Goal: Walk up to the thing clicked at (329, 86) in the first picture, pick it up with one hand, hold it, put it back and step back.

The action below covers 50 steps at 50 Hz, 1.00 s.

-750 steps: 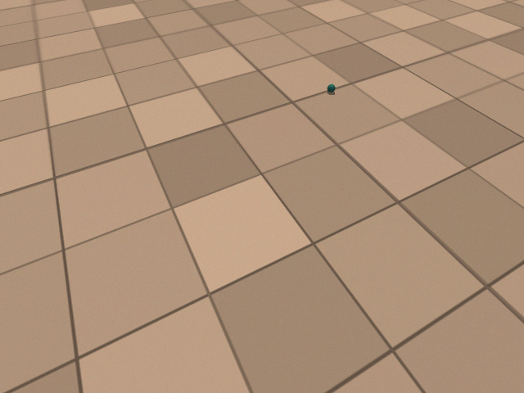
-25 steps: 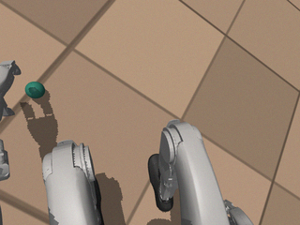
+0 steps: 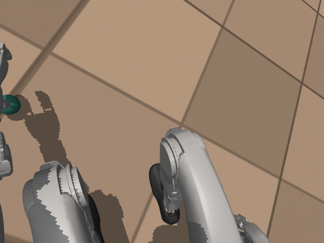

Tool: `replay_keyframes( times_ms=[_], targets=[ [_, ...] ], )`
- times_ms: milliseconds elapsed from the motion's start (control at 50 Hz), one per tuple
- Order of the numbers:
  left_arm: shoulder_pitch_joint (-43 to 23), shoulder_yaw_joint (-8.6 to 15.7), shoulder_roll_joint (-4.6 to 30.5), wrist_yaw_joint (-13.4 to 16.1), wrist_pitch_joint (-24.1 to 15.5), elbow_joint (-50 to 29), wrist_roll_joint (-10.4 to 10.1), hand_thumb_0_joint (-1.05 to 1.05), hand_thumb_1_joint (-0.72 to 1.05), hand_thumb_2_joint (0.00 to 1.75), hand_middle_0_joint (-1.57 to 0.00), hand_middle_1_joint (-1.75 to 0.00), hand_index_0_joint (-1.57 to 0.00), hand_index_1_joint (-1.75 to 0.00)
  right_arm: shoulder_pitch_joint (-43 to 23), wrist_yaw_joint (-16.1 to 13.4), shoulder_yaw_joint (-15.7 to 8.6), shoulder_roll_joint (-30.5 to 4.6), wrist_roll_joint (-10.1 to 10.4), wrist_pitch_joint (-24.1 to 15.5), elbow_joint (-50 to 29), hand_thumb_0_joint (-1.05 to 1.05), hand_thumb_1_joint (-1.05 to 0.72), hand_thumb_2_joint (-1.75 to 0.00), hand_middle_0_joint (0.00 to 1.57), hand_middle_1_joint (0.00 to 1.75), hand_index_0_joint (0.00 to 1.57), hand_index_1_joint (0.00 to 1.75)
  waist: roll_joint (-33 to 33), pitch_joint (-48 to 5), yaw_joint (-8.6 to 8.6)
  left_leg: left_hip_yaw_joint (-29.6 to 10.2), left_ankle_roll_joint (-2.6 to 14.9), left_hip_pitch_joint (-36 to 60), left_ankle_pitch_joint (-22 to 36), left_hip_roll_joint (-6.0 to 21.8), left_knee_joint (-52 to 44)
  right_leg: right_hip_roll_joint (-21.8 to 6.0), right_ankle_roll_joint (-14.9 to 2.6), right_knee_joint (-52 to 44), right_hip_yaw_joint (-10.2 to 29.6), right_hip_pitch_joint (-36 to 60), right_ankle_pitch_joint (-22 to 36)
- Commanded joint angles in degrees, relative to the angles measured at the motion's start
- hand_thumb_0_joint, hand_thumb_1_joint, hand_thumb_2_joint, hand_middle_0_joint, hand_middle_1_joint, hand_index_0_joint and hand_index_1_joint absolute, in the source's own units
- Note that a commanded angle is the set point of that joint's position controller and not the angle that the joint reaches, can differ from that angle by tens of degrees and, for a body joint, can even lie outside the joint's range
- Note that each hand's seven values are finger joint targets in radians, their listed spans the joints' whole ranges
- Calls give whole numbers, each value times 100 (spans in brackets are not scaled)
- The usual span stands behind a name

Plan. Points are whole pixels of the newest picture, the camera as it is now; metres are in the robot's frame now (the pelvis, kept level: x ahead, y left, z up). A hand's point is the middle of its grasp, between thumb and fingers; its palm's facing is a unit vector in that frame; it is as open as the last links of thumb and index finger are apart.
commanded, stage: approach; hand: left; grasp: from above
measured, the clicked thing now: (8, 104) +0.50 +0.30 -0.29
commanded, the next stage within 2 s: close in in 0.18 s
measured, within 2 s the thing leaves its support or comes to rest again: neither
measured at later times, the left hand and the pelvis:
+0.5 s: hand out of the picture +0.47 +0.30 -0.18, palm faces -0.48 -0.08 -0.88, open 13.1 cm; pelvis +0.00 +0.00 +0.00, yaw +0 degrees
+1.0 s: hand (3, 106) +0.48 +0.29 -0.24, palm faces -0.47 -0.11 -0.87, open 13.2 cm; pelvis +0.00 +0.00 -0.02, yaw -2 degrees
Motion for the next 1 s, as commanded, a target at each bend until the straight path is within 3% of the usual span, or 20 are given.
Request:
replay_keyframes(
  times_ms=[0,20,80,180,220,260,320,360,460,540,560,600,640,680,740,780,840,920,960,980],
  targets=[
    [-1045,271,1669,61,329,-760,-267,0,-34,84,-27,-82,-27,-82,1232,-34,-419,-1534,127,85,-111,0,-89,-89,20,30,20,30,2041,-4170,302,647,140,2938,1692,-144,-1418,239,-348,-1132,-364,2571,1724],
    [-912,283,1643,-13,342,-860,-370,0,-35,85,-27,-82,-26,-83,1179,-23,-436,-1476,162,103,-132,0,-89,-89,20,30,20,30,2064,-4214,387,628,125,2895,1628,-139,-1485,259,-370,-1104,-375,2547,1623],
    [-889,275,1615,-229,269,-1300,-509,0,-38,86,-25,-84,-24,-85,1183,-15,-487,-1467,222,142,-143,0,-90,-89,20,30,20,30,1937,-4233,389,596,140,2853,1488,-121,-1465,266,-370,-1147,-371,2554,1495],
    [-1300,222,1564,-518,-160,-1751,-606,0,-41,90,-24,-84,-22,-86,1311,-49,-564,-1493,189,177,-44,0,-90,-89,20,30,20,30,1628,-3836,121,560,145,2380,918,-142,-1352,259,-386,-1348,-353,2460,901],
    [-1529,113,1480,-542,-366,-1863,-530,0,-39,89,-24,-85,-23,-86,1367,-74,-573,-1492,154,160,32,0,-90,-89,20,30,20,30,1752,-3822,42,535,105,2537,820,-140,-1337,252,-393,-1372,-393,2320,776],
    [-1494,-135,1038,-543,-491,-1467,-532,0,-36,89,-26,-85,-25,-86,1420,-74,-557,-1458,118,125,110,0,-90,-89,20,30,20,30,1621,-3569,-123,486,94,2631,735,-133,-1315,254,-375,-1358,-440,2080,727],
    [-1404,-146,1212,-389,-610,-1126,-422,0,-39,87,-21,-87,-22,-87,1399,-85,-524,-1520,71,98,168,0,-90,-89,20,30,20,30,1753,-3503,-12,458,70,2769,750,-145,-1386,247,-382,-1323,-501,1983,760],
    [-1418,-217,1156,-293,-644,-936,-325,0,-39,90,-21,-88,-21,-88,1354,-70,-468,-1497,25,91,158,0,-90,-89,20,30,20,30,1729,-3456,-49,433,74,2741,789,-126,-1365,271,-381,-1276,-533,2001,808],
    [-1545,-45,1461,68,-616,-830,-80,0,-33,88,-24,-89,-25,-87,1290,-58,-402,-1571,-25,34,94,0,-89,-89,20,30,20,30,2180,-3683,22,402,18,3174,1205,-113,-1424,266,-397,-1103,-610,1936,1198],
    [-1655,81,1595,375,-496,-590,65,0,-34,85,-22,-86,-22,-86,1249,-24,-344,-1602,-102,-16,44,0,-89,-90,20,30,20,30,2217,-3642,-90,403,44,3057,1287,-111,-1335,272,-380,-1013,-627,1885,1326],
    [-1554,45,1506,415,-441,-437,67,0,-36,85,-20,-87,-21,-86,1241,-21,-326,-1603,-98,-37,26,0,-89,-90,20,30,20,30,2262,-3581,-94,407,34,3126,1339,-104,-1343,277,-392,-991,-619,1852,1365],
    [-1647,-69,1309,470,-372,-55,42,0,-36,85,-20,-88,-21,-87,1172,34,-249,-1620,-162,-129,59,0,-89,-90,20,30,20,30,2029,-3125,-299,393,75,2854,1058,-93,-1257,290,-360,-992,-645,1653,1201],
    [-1637,121,1709,575,-359,-220,37,0,-35,86,-22,-86,-22,-86,1206,24,-223,-1705,-159,-190,-14,0,-89,-90,20,30,20,30,2184,-3363,-189,371,62,2940,1146,-96,-1289,274,-372,-988,-648,1850,1238],
    [-1503,111,1736,607,-318,-215,54,0,-36,87,-22,-86,-22,-86,1174,51,-195,-1698,-183,-234,-32,0,-89,-90,20,30,20,30,2322,-3548,-153,400,47,3065,1287,-75,-1261,303,-372,-949,-634,2024,1347],
    [-1591,228,1793,651,-277,-21,-15,0,-36,86,-21,-86,-21,-86,1149,105,-125,-1792,-243,-328,-81,0,-90,-90,20,30,20,30,2207,-3257,-362,354,67,2903,1177,-63,-1154,289,-338,-896,-671,1933,1307],
    [-1445,444,2111,672,-287,-2,-17,0,-38,87,-21,-85,-20,-86,1128,129,-109,-1875,-255,-359,-81,0,-90,-90,20,30,20,30,2196,-3185,-281,309,54,2836,1092,-48,-1156,302,-352,-873,-696,1924,1190],
    [-1352,451,2143,670,-315,65,35,0,-39,87,-21,-86,-20,-86,1073,161,-52,-1926,-330,-406,-132,0,-90,-90,20,30,20,30,2258,-3031,-356,283,34,2837,1011,-34,-1081,304,-369,-829,-734,1854,1128],
    [-1225,470,2262,698,-395,-270,-50,0,-39,88,-21,-86,-20,-87,1111,213,-5,-1891,-370,-439,-127,0,-90,-90,20,30,20,30,2367,-3521,-301,283,46,3004,1262,-4,-1010,353,-330,-831,-731,2337,1416],
    [-1081,471,2203,680,-392,76,-85,0,-39,86,-19,-86,-19,-86,1187,268,27,-1924,-380,-469,-67,0,-90,-90,20,30,20,30,2220,-3105,-419,261,49,2801,1268,-6,-932,346,-308,-783,-779,2174,1430],
    [-1129,434,2198,677,-414,-136,-127,0,-38,86,-20,-85,-20,-85,1138,274,-5,-1967,-395,-468,-95,0,-90,-90,20,30,20,30,2267,-3215,-356,262,60,2774,1302,-6,-929,371,-300,-835,-762,2281,1462]
  ],
)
